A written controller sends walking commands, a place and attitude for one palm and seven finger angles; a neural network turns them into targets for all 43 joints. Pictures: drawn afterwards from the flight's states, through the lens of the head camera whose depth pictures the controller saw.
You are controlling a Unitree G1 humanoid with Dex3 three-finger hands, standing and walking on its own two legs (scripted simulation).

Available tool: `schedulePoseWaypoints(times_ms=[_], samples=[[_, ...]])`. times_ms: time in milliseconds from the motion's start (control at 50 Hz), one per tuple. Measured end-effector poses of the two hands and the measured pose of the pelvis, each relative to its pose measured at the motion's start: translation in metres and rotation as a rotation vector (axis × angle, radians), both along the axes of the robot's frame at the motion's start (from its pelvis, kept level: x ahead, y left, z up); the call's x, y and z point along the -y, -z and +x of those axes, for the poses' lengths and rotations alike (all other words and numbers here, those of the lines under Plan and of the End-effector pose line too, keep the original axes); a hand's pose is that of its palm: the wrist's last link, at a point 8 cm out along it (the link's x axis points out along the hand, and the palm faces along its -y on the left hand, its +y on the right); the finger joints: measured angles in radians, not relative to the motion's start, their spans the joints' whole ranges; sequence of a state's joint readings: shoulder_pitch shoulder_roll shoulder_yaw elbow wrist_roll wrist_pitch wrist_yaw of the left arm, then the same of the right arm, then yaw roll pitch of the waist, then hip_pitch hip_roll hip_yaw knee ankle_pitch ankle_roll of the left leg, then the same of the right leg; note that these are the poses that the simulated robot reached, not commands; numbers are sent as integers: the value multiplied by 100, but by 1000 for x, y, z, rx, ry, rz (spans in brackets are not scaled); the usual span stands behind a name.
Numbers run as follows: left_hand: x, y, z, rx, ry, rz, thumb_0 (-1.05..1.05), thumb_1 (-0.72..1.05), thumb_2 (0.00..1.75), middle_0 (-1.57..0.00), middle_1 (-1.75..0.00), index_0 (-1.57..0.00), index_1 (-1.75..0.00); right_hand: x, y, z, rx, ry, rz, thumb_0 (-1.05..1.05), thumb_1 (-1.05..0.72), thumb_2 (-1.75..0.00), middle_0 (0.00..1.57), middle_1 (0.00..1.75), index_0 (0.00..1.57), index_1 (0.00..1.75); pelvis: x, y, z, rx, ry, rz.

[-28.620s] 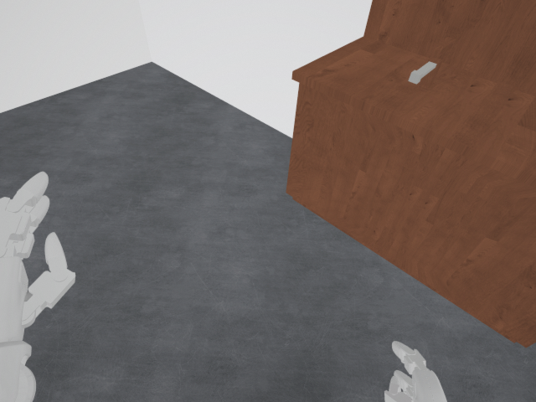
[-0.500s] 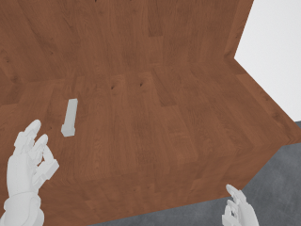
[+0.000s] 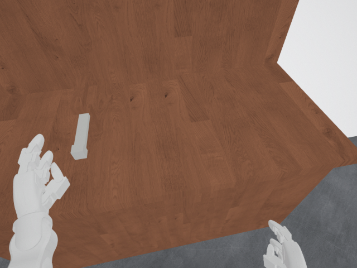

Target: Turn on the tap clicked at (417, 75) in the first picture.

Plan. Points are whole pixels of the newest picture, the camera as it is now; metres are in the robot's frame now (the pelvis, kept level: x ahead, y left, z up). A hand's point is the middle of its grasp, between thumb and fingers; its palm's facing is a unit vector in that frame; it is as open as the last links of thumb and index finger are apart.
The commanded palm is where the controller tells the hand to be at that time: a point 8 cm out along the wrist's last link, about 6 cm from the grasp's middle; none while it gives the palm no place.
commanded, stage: reach beside the lever's end, fingers flat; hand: left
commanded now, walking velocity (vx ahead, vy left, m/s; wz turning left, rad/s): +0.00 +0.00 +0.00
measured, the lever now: (79, 151) +0.35 +0.28 +0.06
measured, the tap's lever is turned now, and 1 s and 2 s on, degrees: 0 0 6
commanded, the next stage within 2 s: push the lever round in 1.18 s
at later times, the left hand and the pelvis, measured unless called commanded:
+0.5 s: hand (70, 167) +0.30 +0.28 +0.07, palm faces +0.49 -0.86 -0.10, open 7.7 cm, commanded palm +0.25 +0.32 +0.07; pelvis +0.00 +0.00 +0.00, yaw -1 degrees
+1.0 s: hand (70, 159) +0.33 +0.30 +0.05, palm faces +0.49 -0.87 -0.11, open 7.8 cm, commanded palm +0.28 +0.34 +0.05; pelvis +0.00 +0.01 -0.01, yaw -2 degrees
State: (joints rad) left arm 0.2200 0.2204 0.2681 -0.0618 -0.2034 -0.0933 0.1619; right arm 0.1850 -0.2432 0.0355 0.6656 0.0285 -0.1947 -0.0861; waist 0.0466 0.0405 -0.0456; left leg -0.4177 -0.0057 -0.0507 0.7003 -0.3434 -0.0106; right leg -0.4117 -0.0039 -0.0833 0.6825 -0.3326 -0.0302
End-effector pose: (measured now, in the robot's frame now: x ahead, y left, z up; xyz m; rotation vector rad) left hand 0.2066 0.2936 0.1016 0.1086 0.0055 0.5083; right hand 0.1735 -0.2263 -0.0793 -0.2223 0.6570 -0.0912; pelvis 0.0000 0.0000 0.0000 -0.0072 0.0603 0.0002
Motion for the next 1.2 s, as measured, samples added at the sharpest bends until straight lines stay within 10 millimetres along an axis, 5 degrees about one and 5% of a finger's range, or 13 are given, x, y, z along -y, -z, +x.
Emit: schedulePoseWaypoints(times_ms=[880,1200], samples=[[-39,42,79,-19,-2,-22,1,90,90,-15,-16,-15,-15,21,29,-53,-212,114,-55,1,-90,-90,20,30,20,30,-6,12,-4,-99,20,-10],[-49,49,68,-9,-14,-11,1,90,90,-15,-15,-15,-15,16,32,-60,-254,127,-58,1,-90,-90,20,30,20,30,-15,13,1,-109,22,-19]])
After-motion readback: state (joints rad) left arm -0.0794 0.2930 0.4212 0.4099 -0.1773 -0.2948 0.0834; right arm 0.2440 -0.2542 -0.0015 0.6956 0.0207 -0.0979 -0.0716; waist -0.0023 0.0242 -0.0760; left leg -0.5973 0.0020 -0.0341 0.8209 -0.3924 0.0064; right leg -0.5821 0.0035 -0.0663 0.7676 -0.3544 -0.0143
